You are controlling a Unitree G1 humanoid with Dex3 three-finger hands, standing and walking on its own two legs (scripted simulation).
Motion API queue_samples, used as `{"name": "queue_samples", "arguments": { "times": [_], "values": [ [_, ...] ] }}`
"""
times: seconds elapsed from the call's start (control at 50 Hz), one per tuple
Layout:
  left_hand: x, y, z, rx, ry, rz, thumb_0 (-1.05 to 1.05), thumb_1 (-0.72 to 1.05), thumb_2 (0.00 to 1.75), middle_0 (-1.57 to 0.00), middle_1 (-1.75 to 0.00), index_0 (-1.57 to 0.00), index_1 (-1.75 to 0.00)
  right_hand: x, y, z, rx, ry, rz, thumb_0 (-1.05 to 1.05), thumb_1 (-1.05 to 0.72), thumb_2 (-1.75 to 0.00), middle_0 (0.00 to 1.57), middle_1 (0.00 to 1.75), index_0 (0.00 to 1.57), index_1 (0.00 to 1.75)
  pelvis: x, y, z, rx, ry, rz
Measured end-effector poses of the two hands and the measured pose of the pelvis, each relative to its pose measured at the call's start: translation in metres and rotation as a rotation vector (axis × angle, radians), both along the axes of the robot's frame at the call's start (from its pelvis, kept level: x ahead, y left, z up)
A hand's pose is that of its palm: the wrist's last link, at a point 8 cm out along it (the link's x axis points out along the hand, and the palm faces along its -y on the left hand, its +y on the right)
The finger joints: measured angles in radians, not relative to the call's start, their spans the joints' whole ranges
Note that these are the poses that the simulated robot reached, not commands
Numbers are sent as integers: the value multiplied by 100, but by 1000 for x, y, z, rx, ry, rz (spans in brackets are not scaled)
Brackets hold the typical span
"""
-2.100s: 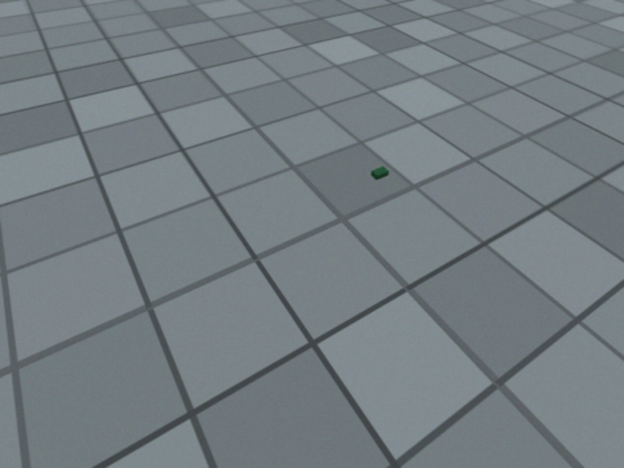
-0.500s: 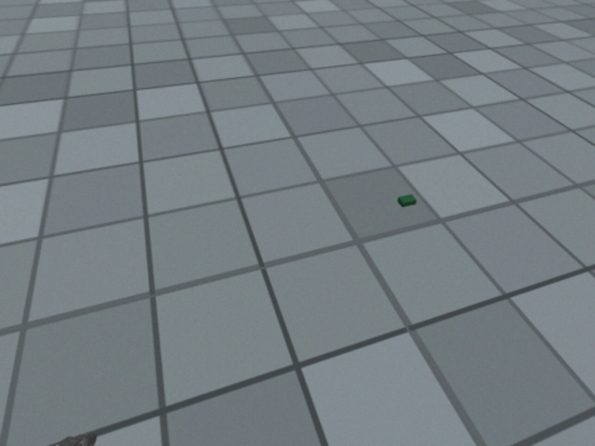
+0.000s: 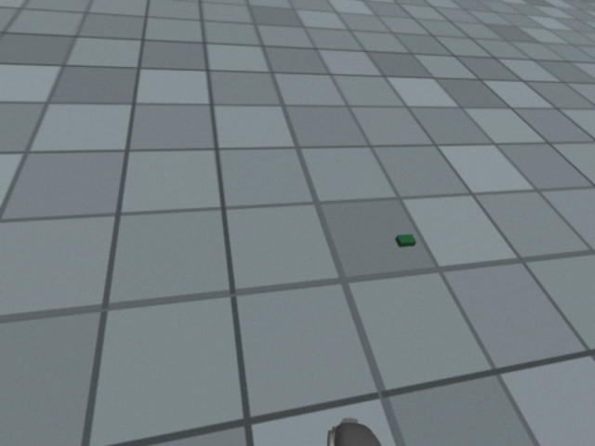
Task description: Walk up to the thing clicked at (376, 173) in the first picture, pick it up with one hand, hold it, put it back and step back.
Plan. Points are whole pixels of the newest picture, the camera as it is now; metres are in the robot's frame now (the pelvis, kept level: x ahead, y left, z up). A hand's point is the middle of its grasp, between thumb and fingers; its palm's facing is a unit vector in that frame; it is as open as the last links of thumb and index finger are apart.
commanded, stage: walk up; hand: left
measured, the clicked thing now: (405, 240) +1.12 -0.61 -0.74
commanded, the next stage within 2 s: none
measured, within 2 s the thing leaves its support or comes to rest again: neither
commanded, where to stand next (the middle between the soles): +0.83 -0.96 m, yaw +15 degrees
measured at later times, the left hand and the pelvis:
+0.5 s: hand (212, 411) +0.21 +0.11 -0.14, palm faces +0.14 -0.94 -0.32, open 7.4 cm; pelvis +0.20 -0.18 +0.01, yaw +7 degrees
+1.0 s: hand (310, 288) +0.44 -0.04 -0.14, palm faces +0.11 -0.92 -0.37, open 7.4 cm; pelvis +0.36 -0.35 -0.02, yaw +8 degrees
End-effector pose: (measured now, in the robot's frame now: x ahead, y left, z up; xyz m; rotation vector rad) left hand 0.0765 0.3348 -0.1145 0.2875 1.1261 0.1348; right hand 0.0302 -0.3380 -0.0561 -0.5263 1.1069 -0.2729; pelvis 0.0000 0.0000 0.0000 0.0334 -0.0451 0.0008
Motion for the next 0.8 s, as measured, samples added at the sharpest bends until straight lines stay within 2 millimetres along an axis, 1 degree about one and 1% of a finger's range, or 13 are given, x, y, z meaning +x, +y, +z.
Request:
{"name": "queue_samples", "arguments": {
  "times": [0.06, 0.12, 0.16, 0.18, 0.26, 0.3, 0.36, 0.46, 0.52, 0.56, 0.62, 0.72, 0.8],
  "values": [
    [42, -26, 8, 27, -39, 1, 1, 90, 90, -20, -30, -20, -30, 15, -38, -10, 3, 36, -12, 0, -90, -90, 21, 30, 21, 30, 27, -32, -5, 5, 6, 17],
    [82, -56, 15, 64, -102, 7, 1, 90, 90, -20, -30, -20, -30, 39, -84, -29, -5, 70, -16, 0, -90, -90, 22, 30, 21, 30, 56, -69, -17, -1, 11, 33],
    [99, -78, 18, 88, -149, 16, 1, 90, 90, -20, -30, -20, -30, 62, -110, -42, -18, 93, -17, 0, -90, -90, 21, 30, 21, 30, 69, -89, -24, -22, 5, 52],
    [103, -89, 21, 91, -161, 24, 1, 90, 90, -20, -30, -20, -30, 75, -119, -45, -21, 99, -16, 0, -90, -90, 21, 30, 21, 30, 74, -97, -23, -17, 3, 59],
    [105, -127, 35, 74, -126, 64, 0, 90, 90, -20, -30, -20, -30, 134, -135, -40, 21, 51, 16, 1, -90, -90, 21, 30, 20, 30, 100, -120, -5, -13, 3, 70],
    [104, -141, 38, 67, -97, 86, 1, 90, 90, -20, -30, -20, -30, 160, -139, -34, 43, 27, 49, 1, -91, -90, 21, 30, 20, 30, 115, -130, 2, -18, 7, 75],
    [103, -156, 38, 60, -60, 122, 1, 90, 90, -21, -30, -20, -30, 192, -144, -26, 59, 26, 90, 0, -91, -90, 21, 30, 20, 30, 138, -146, 10, -29, 11, 85],
    [108, -173, 24, 42, -3, 183, 1, 90, 90, -21, -30, -20, -30, 238, -155, -15, 46, 55, 132, 0, -90, -90, 21, 30, 20, 30, 181, -168, 11, -48, 12, 111],
    [120, -183, 8, 23, 32, 203, 1, 90, 90, -20, -30, -20, -30, 265, -164, -12, 21, 53, 147, 0, -90, -90, 21, 30, 20, 30, 209, -178, 4, -52, 13, 127],
    [135, -191, -6, 13, 51, 194, 1, 90, 90, -20, -30, -20, -30, 282, -173, -14, -10, 31, 154, 0, -90, -90, 21, 30, 21, 30, 225, -182, -6, -40, 15, 130],
    [163, -209, -15, -3, 86, 151, 1, 90, 90, -20, -30, -20, -30, 298, -190, -10, -37, -10, 119, 0, -90, -90, 21, 30, 21, 30, 241, -193, -9, -23, 10, 128],
    [229, -235, -14, -23, 23, 104, 1, 90, 90, -20, -30, -20, -30, 312, -222, 3, -64, -11, 87, 0, -90, -90, 21, 30, 21, 30, 268, -222, -4, -11, 6, 118],
    [278, -256, -6, -20, -38, 91, 1, 90, 90, -20, -30, -20, -30, 324, -257, 5, -73, 22, 99, 0, -90, -90, 21, 30, 21, 30, 289, -252, -4, -15, 10, 121]
  ]
}}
